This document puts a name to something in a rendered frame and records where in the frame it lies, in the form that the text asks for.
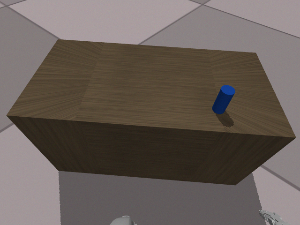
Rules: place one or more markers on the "can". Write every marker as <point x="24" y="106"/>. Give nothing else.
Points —
<point x="223" y="99"/>

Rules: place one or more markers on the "right robot hand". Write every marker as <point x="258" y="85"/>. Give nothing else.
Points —
<point x="272" y="218"/>

